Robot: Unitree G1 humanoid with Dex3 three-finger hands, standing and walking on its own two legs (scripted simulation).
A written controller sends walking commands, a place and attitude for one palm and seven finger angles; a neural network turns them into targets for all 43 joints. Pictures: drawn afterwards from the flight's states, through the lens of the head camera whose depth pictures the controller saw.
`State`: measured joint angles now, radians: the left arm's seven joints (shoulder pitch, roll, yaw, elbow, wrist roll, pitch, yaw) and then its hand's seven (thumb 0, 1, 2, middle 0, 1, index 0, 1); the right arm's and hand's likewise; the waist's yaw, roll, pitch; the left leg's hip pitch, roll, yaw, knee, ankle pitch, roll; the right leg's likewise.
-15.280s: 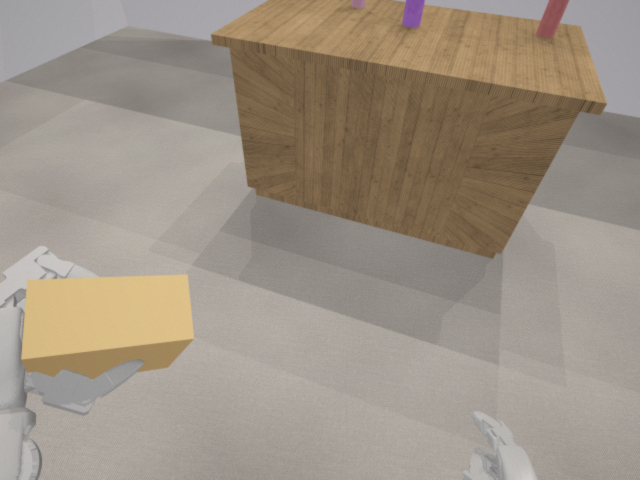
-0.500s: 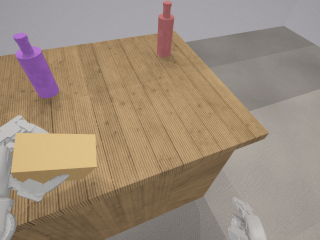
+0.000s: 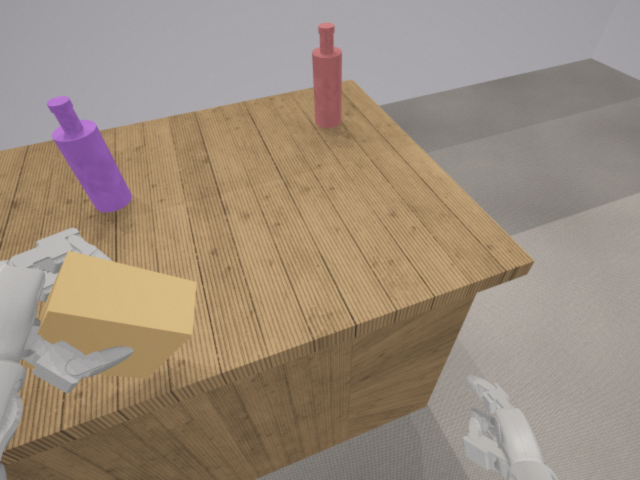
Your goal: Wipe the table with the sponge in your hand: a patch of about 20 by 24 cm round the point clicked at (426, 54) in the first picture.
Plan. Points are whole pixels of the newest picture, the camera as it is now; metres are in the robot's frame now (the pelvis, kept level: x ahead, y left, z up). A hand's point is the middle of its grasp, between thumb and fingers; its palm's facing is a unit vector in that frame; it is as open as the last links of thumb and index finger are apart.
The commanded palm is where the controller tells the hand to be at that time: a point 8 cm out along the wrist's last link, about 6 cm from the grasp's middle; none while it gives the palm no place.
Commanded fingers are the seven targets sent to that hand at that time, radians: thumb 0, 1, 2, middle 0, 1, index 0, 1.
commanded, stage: turn the palm down, sponge in hand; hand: left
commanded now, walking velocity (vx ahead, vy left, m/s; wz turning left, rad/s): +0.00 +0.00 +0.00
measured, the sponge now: (133, 326) +0.23 +0.22 +0.13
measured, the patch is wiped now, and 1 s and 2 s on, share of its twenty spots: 0.00 0.00 0.00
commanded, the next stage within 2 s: move the sponge above the wiping area in 1.92 s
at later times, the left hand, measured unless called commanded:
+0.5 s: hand (110, 298) +0.23 +0.22 +0.19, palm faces +0.27 -0.52 -0.81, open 10.0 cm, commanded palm +0.18 +0.27 +0.22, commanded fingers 0.00 0.10 1.30 -1.20 -1.60 -1.20 -1.60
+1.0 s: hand (25, 287) +0.22 +0.28 +0.21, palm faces +0.38 -0.25 -0.89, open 10.0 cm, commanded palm +0.17 +0.28 +0.24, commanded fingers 0.00 0.10 1.30 -1.20 -1.60 -1.20 -1.60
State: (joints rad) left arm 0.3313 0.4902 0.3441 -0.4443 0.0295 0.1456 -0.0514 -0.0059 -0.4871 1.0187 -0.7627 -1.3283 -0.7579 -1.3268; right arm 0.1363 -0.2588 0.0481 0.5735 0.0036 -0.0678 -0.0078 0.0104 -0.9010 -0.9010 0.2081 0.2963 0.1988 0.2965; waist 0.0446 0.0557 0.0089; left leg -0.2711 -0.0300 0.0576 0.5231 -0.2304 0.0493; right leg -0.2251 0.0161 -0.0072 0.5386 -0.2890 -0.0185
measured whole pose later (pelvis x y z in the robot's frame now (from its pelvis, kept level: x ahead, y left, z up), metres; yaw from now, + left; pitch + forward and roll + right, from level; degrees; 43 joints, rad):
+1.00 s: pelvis -0.01 -0.01 +0.00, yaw +1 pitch -2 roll +0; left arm 0.14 0.67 0.20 -0.43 0.47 0.37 0.01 0.00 -0.49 1.02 -0.76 -1.32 -0.76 -1.32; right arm 0.06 -0.25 0.06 0.60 0.05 0.02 -0.11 0.01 -0.90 -0.90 0.21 0.30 0.20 0.30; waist 0.12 0.11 -0.03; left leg -0.28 -0.01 0.03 0.57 -0.24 0.03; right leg -0.22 0.03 -0.04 0.56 -0.30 -0.04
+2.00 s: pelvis -0.02 -0.03 +0.00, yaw +1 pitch -5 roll +0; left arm 0.06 0.58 0.03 -0.33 0.75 0.46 -0.16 0.00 -0.48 1.02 -0.76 -1.32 -0.76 -1.32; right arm -0.01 -0.28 0.08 0.64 0.06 0.02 -0.07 0.01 -0.90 -0.90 0.21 0.30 0.20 0.30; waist 0.13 0.15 0.00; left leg -0.21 -0.01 0.02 0.46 -0.16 0.01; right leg -0.16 0.05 -0.04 0.48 -0.24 -0.06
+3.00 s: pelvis -0.01 -0.02 +0.01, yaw +2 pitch -5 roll +0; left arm 0.00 0.56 -0.10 -0.20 0.87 0.34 -0.08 0.00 -0.48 1.03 -0.76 -1.32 -0.76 -1.32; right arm 0.00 -0.25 0.07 0.68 0.03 0.01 -0.06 0.01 -0.90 -0.90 0.21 0.30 0.20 0.30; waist 0.16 0.12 0.02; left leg -0.18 -0.02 0.02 0.43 -0.16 0.02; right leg -0.13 0.03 -0.04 0.45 -0.24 -0.05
